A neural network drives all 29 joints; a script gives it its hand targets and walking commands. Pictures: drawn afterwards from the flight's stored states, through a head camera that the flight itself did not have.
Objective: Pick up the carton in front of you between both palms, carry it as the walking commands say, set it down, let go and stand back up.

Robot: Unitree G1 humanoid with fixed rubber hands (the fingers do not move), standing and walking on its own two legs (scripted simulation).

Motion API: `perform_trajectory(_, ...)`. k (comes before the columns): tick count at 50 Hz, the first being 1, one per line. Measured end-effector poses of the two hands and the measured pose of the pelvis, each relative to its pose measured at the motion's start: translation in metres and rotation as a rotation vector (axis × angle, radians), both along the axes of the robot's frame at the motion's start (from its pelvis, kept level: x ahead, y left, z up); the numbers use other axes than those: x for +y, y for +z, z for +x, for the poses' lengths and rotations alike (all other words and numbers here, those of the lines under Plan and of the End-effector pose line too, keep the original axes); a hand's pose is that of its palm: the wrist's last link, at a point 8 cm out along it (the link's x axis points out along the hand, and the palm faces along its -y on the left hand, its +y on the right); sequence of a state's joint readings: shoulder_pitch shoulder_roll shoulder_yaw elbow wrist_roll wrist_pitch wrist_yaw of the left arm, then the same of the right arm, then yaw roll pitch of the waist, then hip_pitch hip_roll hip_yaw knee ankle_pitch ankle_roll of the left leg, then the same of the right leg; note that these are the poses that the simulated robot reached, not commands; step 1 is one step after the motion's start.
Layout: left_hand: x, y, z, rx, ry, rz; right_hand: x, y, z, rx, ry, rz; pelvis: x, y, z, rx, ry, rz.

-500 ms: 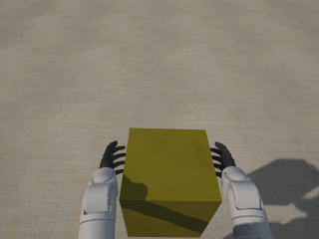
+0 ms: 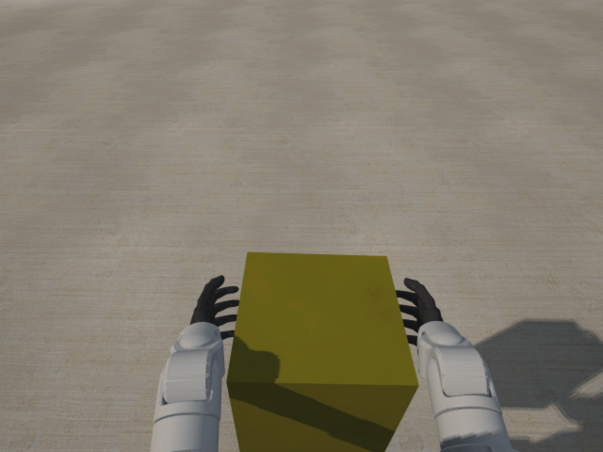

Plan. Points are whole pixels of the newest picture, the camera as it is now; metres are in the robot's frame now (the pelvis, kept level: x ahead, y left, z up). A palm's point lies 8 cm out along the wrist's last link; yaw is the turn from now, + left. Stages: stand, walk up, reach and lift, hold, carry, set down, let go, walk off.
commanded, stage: carry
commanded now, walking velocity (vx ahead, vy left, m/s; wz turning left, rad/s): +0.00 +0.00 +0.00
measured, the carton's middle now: (313, 359) +0.29 +0.00 -0.05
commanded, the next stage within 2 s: hold in 0.62 s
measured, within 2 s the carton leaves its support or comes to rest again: neither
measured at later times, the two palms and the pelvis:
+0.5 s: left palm (196, 359) +0.24 +0.16 +0.05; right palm (434, 357) +0.24 -0.14 +0.04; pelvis -0.04 +0.00 +0.00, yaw +0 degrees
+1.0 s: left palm (149, 398) +0.19 +0.20 +0.06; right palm (397, 338) +0.26 -0.10 +0.06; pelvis -0.05 -0.02 +0.01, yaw +10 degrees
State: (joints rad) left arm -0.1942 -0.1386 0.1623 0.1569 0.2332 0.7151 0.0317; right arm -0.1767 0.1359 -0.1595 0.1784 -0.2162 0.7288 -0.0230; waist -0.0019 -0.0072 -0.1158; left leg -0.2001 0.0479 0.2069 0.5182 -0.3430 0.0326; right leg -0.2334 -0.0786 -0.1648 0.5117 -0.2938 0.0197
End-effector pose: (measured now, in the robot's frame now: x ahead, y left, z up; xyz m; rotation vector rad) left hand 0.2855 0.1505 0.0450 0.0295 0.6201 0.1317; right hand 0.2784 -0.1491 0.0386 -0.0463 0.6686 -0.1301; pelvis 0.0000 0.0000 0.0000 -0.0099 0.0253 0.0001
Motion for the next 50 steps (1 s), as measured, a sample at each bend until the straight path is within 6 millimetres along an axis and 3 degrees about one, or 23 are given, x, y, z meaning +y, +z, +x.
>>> perform_trajectory(16,0.002,-0.001,-0.033,0.019,0.005,-0.002,0.002,-0.001,-0.033,0.020,0.005,-0.003,0.001,0.002,-0.038,-0.003,-0.001,0.003)
perform_trajectory(37,0.009,0.004,-0.045,0.005,0.012,-0.003,0.008,0.004,-0.042,0.006,0.018,-0.010,0.004,0.006,-0.044,-0.049,0.035,-0.001)
perform_trajectory(50,0.045,0.016,-0.093,-0.032,0.227,-0.007,0.051,0.024,-0.022,-0.031,0.237,-0.024,-0.016,0.008,-0.055,-0.157,0.178,0.024)
